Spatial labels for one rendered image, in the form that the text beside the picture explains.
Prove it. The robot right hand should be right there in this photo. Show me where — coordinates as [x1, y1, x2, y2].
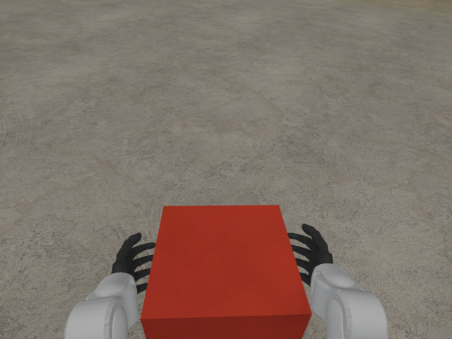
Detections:
[287, 224, 333, 286]

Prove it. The robot left hand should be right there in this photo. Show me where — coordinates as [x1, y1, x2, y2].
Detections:
[111, 232, 156, 294]

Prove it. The right robot forearm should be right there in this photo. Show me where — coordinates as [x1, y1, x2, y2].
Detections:
[310, 263, 388, 339]

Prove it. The carton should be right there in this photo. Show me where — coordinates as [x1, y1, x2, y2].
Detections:
[141, 205, 312, 339]

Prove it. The left robot forearm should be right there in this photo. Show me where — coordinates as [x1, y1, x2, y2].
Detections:
[64, 273, 139, 339]

